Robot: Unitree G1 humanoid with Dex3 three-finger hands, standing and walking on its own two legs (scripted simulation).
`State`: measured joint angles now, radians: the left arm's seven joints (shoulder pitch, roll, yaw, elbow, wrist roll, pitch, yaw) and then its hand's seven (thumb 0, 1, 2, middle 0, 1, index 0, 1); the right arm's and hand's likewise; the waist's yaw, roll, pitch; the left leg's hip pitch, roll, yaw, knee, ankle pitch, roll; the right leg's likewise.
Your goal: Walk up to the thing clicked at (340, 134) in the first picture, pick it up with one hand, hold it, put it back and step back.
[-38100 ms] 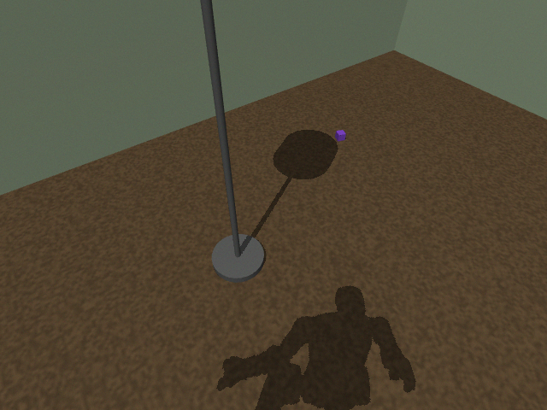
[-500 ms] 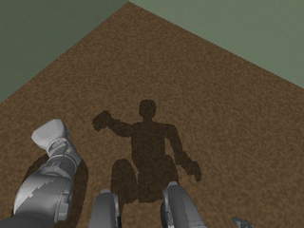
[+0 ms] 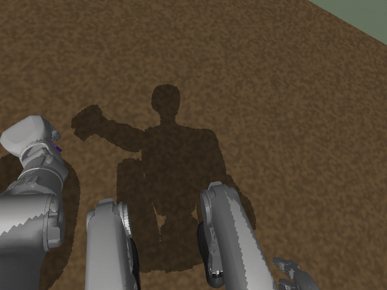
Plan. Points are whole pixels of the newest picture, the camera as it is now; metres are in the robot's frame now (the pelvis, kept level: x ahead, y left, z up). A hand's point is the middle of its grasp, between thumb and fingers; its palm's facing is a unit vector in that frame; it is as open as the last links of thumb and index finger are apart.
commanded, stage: crouch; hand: left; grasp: from above
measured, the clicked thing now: (44, 149) +0.45 +0.29 -0.19
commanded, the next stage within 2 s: lower in 0.86 s
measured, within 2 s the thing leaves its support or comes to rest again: neither
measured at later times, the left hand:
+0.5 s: hand (57, 151) +0.46 +0.28 -0.23, palm faces -0.34 -0.24 -0.91, open 5.2 cm
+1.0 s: hand (59, 150) +0.47 +0.29 -0.27, palm faces -0.33 -0.25 -0.91, open 5.2 cm
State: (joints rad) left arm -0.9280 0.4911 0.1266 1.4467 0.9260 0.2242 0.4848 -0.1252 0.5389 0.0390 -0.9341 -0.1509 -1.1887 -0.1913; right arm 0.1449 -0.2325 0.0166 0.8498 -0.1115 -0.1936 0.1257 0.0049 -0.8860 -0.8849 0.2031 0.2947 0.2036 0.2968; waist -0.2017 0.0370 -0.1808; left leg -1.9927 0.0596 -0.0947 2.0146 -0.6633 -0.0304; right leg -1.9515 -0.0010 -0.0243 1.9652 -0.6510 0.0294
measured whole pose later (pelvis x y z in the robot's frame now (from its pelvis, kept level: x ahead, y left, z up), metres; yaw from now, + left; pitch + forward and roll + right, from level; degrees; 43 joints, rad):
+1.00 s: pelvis -0.01 +0.00 -0.12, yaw -2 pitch +34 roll -6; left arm -1.10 0.70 0.23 1.62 1.01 0.13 0.48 -0.13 0.52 0.04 -0.97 -0.11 -1.22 -0.17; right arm 0.18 -0.30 0.07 0.84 -0.17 -0.22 0.24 0.00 -0.91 -0.89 0.20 0.30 0.20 0.30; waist -0.26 0.01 -0.03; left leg -2.31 0.04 -0.15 2.40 -0.69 -0.04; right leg -2.26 0.02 -0.03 2.33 -0.66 0.05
